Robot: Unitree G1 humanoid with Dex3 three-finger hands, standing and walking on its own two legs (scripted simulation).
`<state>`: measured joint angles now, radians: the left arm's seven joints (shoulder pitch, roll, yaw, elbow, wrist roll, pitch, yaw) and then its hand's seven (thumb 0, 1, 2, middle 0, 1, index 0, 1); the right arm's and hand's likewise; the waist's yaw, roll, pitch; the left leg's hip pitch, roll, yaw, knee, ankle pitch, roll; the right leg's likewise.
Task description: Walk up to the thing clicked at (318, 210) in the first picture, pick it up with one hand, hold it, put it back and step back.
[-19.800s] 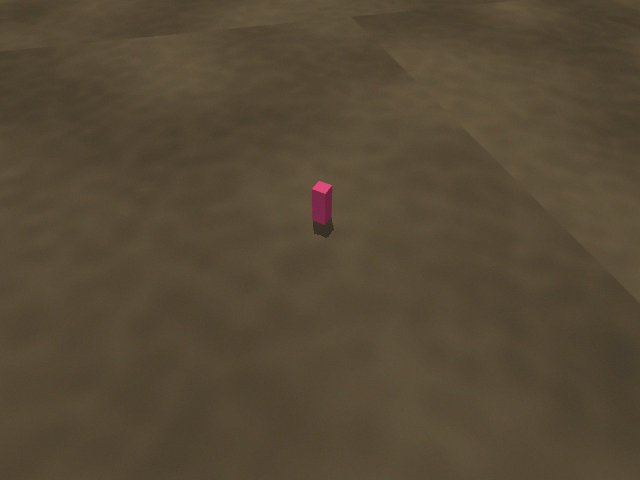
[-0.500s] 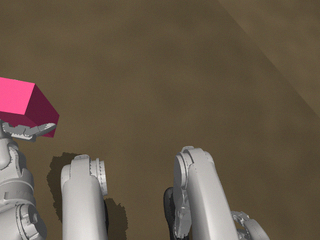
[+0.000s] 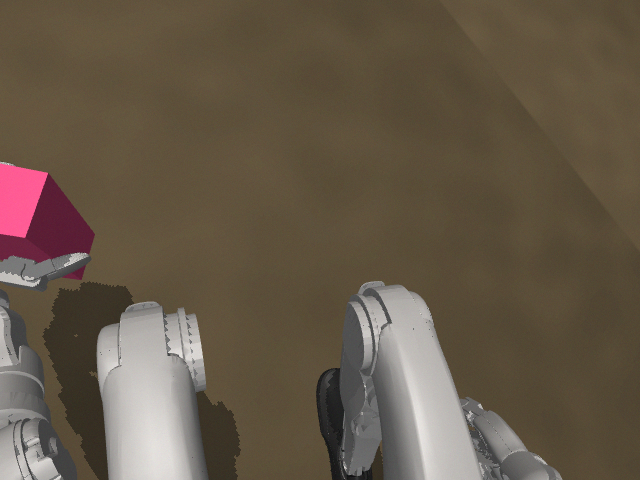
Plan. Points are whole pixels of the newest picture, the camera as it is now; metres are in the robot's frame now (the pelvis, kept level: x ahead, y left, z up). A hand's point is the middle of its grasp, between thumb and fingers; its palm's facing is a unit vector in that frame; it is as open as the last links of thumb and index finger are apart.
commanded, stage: lower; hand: left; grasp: from the side
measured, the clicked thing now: (34, 230) +0.41 +0.29 -0.10
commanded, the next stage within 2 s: loosen in 1.54 s
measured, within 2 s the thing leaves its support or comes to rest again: neither
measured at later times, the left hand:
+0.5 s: hand (42, 237) +0.42 +0.30 -0.15, palm faces +0.41 -0.91 -0.01, open 11.9 cm
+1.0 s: hand (49, 241) +0.42 +0.31 -0.18, palm faces +0.41 -0.91 +0.00, open 11.9 cm
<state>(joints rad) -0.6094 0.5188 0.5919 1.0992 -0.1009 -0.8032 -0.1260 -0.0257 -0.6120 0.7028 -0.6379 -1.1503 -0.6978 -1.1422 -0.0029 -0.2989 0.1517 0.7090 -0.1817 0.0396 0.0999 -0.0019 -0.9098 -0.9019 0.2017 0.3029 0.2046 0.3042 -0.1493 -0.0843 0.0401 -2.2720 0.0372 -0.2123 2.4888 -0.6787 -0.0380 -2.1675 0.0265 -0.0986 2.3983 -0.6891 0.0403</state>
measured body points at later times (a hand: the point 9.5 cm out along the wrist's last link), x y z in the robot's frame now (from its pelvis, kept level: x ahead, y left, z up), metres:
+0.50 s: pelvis +0.00 +0.00 -0.02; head +0.23 +0.13 +0.34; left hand +0.39 +0.35 -0.15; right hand +0.13 -0.27 -0.10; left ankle +0.08 +0.14 -0.28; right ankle +0.11 -0.12 -0.28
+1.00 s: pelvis -0.01 +0.01 -0.03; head +0.22 +0.16 +0.33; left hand +0.40 +0.35 -0.17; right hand +0.14 -0.25 -0.08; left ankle +0.08 +0.14 -0.28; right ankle +0.11 -0.12 -0.28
